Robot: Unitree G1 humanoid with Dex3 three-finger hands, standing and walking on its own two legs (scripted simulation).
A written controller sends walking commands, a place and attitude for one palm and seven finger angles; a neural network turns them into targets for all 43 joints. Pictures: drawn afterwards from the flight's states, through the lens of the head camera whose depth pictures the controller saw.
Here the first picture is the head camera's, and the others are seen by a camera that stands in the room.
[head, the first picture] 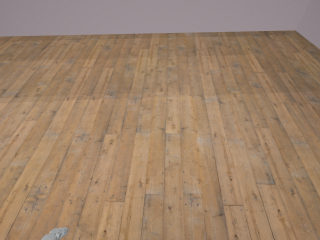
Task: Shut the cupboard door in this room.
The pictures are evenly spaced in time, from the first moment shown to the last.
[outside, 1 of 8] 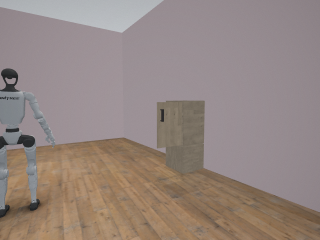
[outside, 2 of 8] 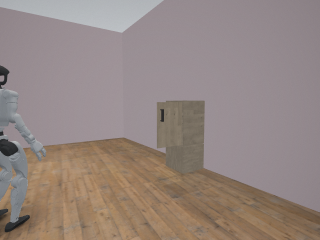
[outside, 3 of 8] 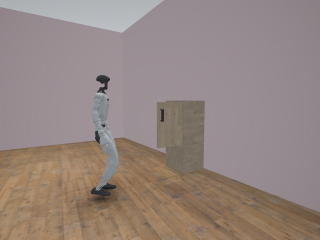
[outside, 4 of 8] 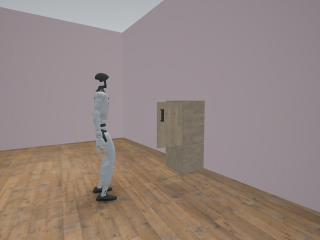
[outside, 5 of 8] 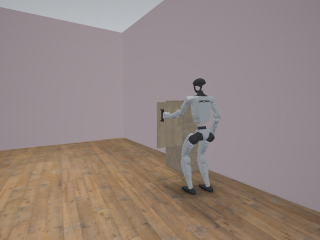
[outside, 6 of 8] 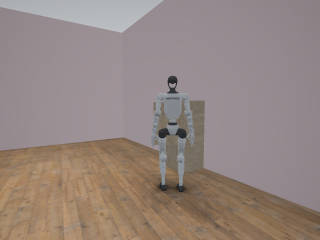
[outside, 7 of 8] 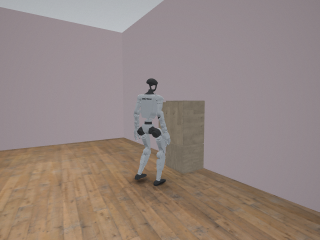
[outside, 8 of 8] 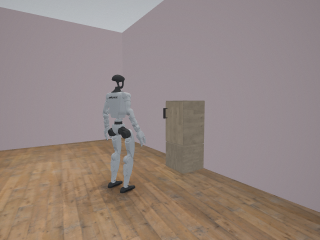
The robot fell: no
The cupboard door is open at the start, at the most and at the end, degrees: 88 88 0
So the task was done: yes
